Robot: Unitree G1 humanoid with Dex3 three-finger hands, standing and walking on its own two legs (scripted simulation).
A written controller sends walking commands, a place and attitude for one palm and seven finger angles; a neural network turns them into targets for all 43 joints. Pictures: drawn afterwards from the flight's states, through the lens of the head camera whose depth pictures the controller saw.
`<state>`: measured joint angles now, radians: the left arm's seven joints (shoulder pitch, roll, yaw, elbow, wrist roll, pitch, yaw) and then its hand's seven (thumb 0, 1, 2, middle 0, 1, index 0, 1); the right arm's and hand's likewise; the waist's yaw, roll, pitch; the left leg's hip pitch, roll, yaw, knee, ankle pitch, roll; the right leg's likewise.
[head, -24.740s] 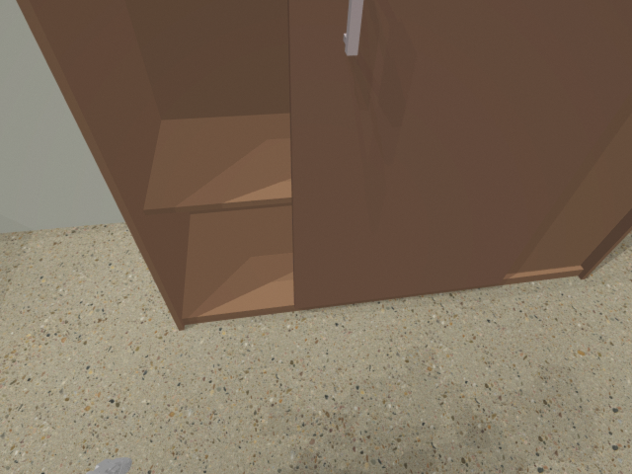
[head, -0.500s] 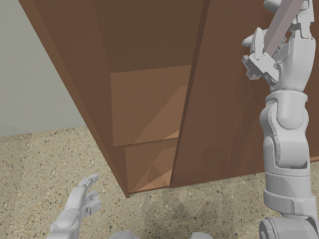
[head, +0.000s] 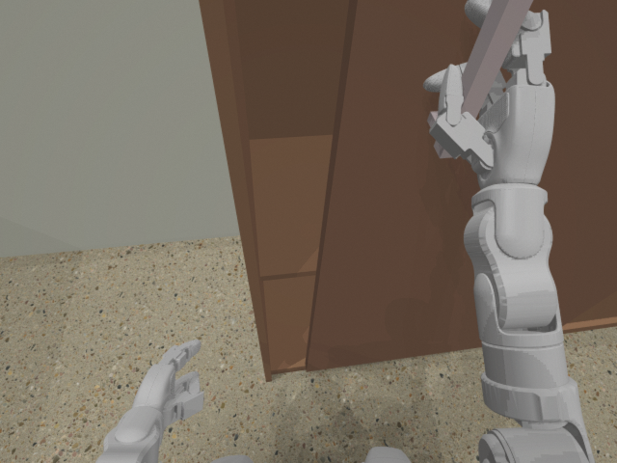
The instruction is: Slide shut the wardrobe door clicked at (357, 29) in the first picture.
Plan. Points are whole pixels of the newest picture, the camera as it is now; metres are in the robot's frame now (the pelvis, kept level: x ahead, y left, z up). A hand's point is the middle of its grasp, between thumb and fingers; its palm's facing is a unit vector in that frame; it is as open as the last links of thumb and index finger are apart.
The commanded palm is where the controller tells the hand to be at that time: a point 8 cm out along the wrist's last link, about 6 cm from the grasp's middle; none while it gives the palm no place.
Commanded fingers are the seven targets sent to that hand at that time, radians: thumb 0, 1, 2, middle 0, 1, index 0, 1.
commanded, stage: step sideways, sliding the door along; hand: right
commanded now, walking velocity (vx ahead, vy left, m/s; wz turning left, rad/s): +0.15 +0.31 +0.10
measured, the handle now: (468, 69) +0.40 -0.15 +0.29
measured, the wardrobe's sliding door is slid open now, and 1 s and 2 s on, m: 0.10 0.00 0.00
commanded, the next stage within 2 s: stop walking and hold the door there in 0.62 s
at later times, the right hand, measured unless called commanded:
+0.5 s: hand (326, 125) +0.35 -0.01 +0.27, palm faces +0.12 +0.99 -0.05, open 7.1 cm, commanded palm +0.32 +0.00 +0.28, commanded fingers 0.00 -0.90 -0.90 0.45 1.40 0.45 1.40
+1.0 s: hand (330, 117) +0.36 -0.02 +0.27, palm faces +0.38 +0.91 -0.17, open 6.9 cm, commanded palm +0.31 -0.06 +0.26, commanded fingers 0.00 -0.90 -0.90 0.45 1.40 0.45 1.40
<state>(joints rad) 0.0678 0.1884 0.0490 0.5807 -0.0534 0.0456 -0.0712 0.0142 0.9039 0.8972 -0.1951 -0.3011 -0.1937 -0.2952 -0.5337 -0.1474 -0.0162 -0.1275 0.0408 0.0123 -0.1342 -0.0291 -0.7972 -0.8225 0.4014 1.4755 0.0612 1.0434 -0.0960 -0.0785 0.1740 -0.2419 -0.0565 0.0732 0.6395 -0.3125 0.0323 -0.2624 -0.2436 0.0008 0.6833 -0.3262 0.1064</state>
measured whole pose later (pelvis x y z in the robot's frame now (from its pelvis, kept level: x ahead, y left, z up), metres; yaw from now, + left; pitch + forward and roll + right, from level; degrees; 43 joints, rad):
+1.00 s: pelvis -0.02 +0.20 +0.02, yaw +6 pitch -3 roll +1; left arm 0.14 0.28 0.01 0.69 -0.04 -0.01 0.04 0.01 0.90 0.90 -0.20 -0.30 -0.20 -0.30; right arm -0.38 -0.43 -0.37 0.13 0.07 -0.07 -0.12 -0.08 -0.66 -0.85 0.50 1.44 0.15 1.26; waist 0.00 -0.06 0.06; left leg -0.25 0.00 0.03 0.49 -0.19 0.00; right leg -0.26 -0.02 -0.03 0.57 -0.34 -0.02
